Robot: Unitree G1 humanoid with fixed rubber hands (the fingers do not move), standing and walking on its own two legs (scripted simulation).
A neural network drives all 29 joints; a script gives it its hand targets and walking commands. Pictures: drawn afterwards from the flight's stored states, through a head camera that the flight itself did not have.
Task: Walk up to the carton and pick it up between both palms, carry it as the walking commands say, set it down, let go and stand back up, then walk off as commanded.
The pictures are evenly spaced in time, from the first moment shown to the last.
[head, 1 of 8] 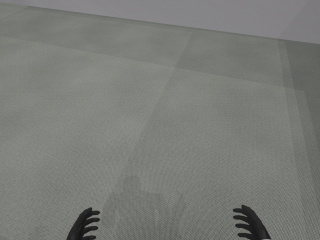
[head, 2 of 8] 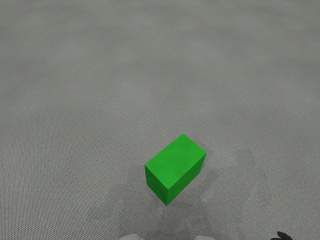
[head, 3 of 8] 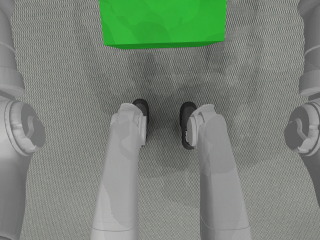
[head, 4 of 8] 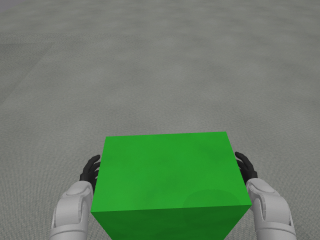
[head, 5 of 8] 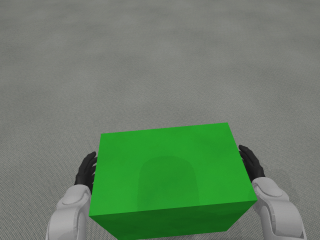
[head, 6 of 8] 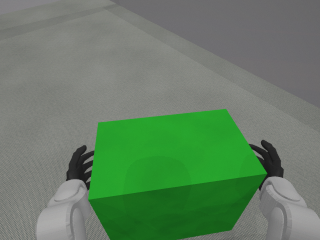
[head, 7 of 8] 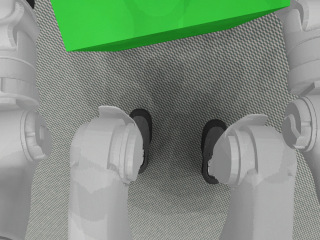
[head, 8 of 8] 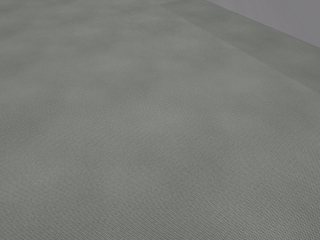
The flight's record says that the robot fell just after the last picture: no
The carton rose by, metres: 0.70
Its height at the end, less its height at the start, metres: +0.00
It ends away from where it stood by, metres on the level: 8.06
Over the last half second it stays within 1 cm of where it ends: yes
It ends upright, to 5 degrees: yes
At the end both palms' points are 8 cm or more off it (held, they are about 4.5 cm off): yes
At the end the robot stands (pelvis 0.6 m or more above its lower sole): yes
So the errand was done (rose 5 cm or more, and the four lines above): yes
